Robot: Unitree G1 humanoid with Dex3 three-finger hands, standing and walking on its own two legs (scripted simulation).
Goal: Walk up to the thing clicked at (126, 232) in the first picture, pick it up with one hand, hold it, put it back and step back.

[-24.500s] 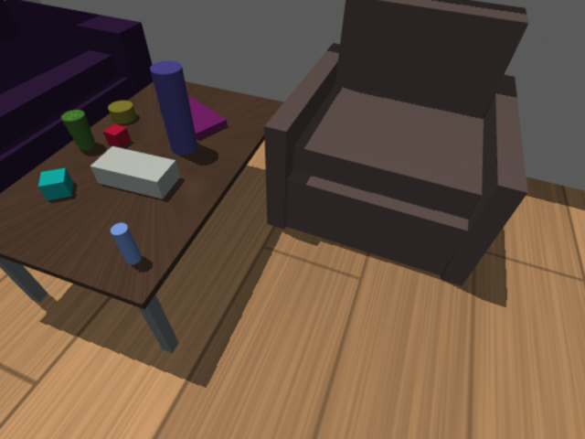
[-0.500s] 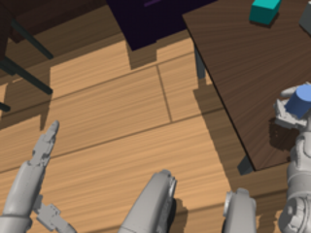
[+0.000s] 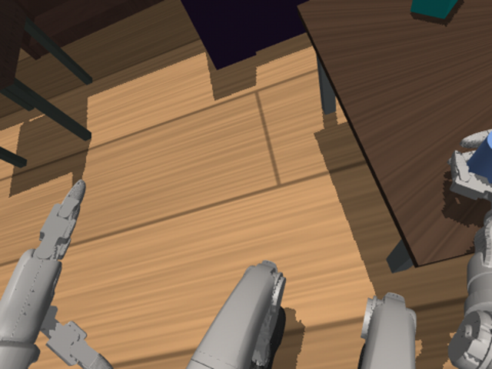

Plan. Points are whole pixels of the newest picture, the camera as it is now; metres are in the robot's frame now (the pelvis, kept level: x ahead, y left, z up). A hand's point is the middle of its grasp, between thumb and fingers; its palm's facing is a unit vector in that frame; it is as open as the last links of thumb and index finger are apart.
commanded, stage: loosen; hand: right
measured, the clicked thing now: (485, 166) +0.49 -0.22 -0.06
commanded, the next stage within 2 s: open in 0.18 s
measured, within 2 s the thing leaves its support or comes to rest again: neither
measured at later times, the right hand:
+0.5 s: hand (471, 167) +0.49 -0.21 -0.07, palm faces +0.17 +0.98 +0.00, open 7.8 cm
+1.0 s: hand out of the picture +0.49 -0.22 -0.03, palm faces +0.20 +0.98 -0.02, open 13.7 cm
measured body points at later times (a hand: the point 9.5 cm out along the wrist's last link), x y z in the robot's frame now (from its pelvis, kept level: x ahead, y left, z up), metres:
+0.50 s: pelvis -0.01 +0.00 -0.01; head +0.18 -0.09 +0.39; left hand +0.18 +0.25 +0.15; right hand +0.47 -0.26 -0.06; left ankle +0.08 +0.14 -0.50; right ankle +0.06 -0.14 -0.50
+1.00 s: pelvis +0.00 +0.00 +0.00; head +0.18 -0.09 +0.41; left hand +0.18 +0.26 +0.17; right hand +0.47 -0.28 -0.03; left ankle +0.08 +0.14 -0.50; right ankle +0.06 -0.14 -0.50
